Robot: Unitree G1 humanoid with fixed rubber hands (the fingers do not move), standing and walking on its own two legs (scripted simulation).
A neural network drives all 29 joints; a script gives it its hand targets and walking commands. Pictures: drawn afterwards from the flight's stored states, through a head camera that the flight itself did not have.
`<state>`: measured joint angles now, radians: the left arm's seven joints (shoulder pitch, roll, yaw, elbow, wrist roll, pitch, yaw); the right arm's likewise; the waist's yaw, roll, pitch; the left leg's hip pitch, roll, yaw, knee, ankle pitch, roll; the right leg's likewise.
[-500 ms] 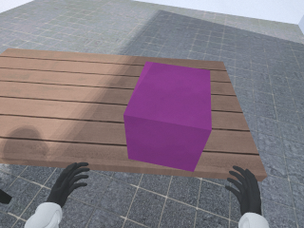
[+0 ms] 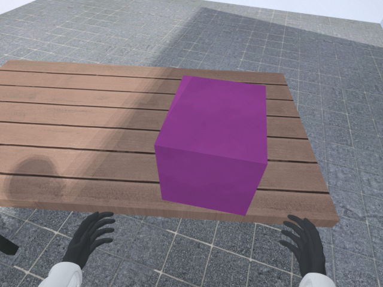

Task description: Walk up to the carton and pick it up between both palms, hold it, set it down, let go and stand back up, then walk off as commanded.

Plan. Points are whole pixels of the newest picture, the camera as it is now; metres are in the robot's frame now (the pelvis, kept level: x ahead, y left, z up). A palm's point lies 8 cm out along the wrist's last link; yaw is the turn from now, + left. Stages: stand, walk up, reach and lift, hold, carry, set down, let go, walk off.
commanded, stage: set down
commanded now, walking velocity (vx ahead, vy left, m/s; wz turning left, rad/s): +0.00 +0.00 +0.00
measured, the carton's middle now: (213, 143) +0.48 -0.03 +0.00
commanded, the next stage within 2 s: let go in 1.30 s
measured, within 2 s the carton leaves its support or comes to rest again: neither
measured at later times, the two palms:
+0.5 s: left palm (87, 266) +0.17 +0.23 -0.04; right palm (309, 270) +0.17 -0.21 -0.03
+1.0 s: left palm (94, 272) +0.17 +0.23 -0.06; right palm (309, 272) +0.17 -0.22 -0.06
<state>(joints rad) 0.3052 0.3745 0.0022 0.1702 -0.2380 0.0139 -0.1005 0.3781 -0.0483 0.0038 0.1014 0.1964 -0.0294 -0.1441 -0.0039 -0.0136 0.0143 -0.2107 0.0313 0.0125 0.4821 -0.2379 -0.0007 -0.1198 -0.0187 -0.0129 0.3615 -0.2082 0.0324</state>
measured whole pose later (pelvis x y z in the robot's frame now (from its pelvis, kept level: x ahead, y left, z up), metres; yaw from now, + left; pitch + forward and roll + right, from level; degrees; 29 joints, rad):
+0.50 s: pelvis +0.00 +0.00 +0.00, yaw +0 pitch -2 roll -2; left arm 0.31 0.29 0.00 0.25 -0.18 0.08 -0.04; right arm 0.30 -0.09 -0.02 0.36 0.16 -0.11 -0.07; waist 0.00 -0.01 0.02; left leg -0.21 0.03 0.01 0.48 -0.24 0.00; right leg -0.12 -0.02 -0.01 0.36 -0.21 0.03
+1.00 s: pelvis +0.01 +0.00 +0.00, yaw +0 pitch -2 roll -2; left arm 0.27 0.23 0.00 0.36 -0.10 0.14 0.00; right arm 0.20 -0.13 -0.04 0.59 0.08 -0.15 0.00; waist 0.00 0.00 0.02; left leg -0.20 0.03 0.01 0.47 -0.24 0.00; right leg -0.12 -0.02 -0.01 0.36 -0.22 0.03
